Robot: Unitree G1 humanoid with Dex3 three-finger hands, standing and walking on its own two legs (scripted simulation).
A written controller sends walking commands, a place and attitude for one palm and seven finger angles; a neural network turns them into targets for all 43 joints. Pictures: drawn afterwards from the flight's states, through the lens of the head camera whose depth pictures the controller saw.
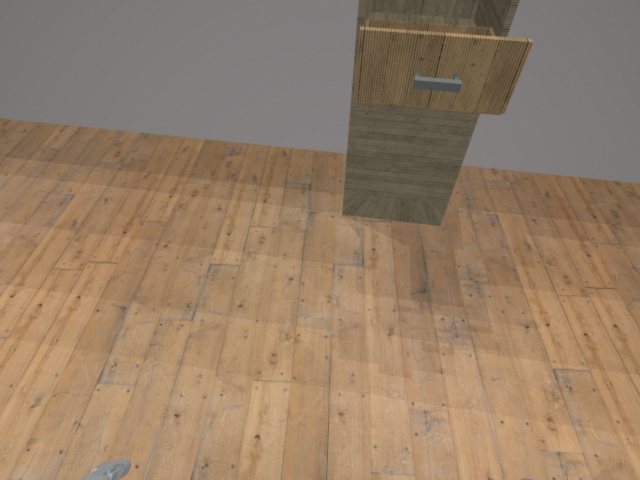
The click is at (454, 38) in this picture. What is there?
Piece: drawer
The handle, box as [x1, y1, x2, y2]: [413, 70, 461, 92]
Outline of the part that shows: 415,70 413,88 459,92 461,80 458,79 457,74 453,74 452,79 419,77 418,71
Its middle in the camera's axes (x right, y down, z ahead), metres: +0.28 -0.39 +0.94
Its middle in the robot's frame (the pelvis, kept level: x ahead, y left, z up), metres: +0.98 -0.23 +0.04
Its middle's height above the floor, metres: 0.81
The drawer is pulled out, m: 0.30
